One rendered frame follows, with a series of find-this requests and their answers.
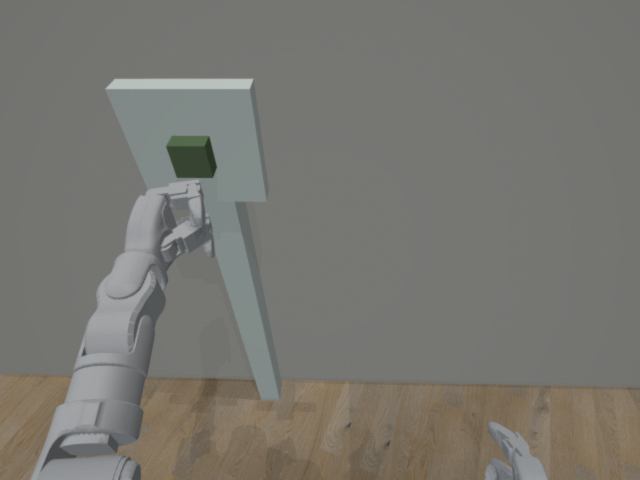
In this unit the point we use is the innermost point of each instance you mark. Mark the left robot hand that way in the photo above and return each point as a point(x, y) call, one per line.
point(152, 228)

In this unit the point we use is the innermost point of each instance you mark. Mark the panel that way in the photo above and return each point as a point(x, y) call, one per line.
point(150, 112)

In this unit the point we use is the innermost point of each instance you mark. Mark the button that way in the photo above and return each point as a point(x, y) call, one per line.
point(192, 156)

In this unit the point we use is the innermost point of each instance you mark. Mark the left robot upper arm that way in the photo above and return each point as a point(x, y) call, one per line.
point(92, 468)

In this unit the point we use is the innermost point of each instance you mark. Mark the right robot hand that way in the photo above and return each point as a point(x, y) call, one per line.
point(516, 450)

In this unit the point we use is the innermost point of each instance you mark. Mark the robot left forearm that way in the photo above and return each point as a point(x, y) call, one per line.
point(102, 407)

